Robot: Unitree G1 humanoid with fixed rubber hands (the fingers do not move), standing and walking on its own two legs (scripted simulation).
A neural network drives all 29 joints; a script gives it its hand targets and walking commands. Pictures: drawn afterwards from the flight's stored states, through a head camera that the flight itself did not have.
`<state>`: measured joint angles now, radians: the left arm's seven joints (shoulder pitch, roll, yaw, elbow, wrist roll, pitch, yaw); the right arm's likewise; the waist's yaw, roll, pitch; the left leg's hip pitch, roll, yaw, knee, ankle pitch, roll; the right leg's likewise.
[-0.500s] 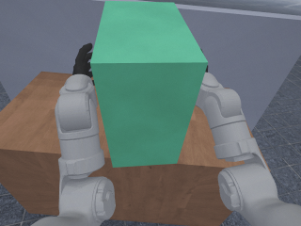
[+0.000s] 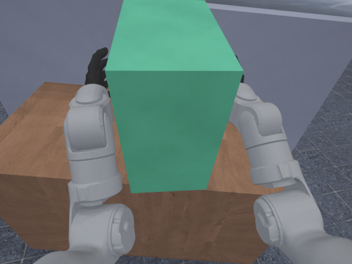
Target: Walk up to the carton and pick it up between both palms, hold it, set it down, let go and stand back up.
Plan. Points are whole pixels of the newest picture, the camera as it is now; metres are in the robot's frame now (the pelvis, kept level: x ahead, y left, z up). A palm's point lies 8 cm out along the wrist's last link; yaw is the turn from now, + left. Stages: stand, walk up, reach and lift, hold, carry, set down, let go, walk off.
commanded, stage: hold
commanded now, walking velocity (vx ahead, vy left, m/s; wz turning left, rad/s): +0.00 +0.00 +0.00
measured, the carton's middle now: (167, 98) +0.39 +0.00 +0.22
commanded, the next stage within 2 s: set down in 1.78 s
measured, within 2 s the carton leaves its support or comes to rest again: neither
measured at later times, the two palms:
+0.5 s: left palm (94, 93) +0.35 +0.14 +0.26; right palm (229, 87) +0.36 -0.12 +0.26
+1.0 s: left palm (94, 92) +0.35 +0.14 +0.26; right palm (230, 88) +0.36 -0.12 +0.26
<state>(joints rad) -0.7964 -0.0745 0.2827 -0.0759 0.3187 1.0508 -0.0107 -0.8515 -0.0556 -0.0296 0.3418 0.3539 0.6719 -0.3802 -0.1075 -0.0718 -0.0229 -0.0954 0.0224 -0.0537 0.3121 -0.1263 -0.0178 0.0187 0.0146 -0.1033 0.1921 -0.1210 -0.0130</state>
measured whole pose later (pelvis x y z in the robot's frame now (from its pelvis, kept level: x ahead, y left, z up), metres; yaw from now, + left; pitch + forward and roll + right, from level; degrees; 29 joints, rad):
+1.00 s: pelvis +0.00 +0.00 +0.00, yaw +0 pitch -6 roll -1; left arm -0.79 -0.08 0.28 -0.06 0.33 1.05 -0.01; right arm -0.86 -0.05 -0.04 0.36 0.35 0.67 -0.37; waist -0.10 -0.07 -0.02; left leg -0.08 0.02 -0.05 0.31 -0.13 -0.01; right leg 0.03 0.01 -0.10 0.20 -0.13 -0.01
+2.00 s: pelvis +0.00 +0.00 +0.00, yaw +1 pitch -7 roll -1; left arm -0.80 -0.10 0.29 -0.08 0.37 0.94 -0.05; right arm -0.83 -0.01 -0.08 0.32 0.28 0.56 -0.33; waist -0.12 -0.09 0.02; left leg -0.05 0.01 -0.05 0.30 -0.12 -0.01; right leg 0.07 0.01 -0.11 0.18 -0.12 -0.01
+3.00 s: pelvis +0.03 +0.00 +0.00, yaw +2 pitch -4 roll -1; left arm -0.64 -0.12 0.24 0.22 0.31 0.48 0.02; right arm -0.67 0.05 -0.15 0.59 0.04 0.07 -0.22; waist -0.09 -0.09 0.08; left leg -0.04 0.00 -0.05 0.23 -0.12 -0.01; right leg 0.09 0.00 -0.12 0.11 -0.12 -0.01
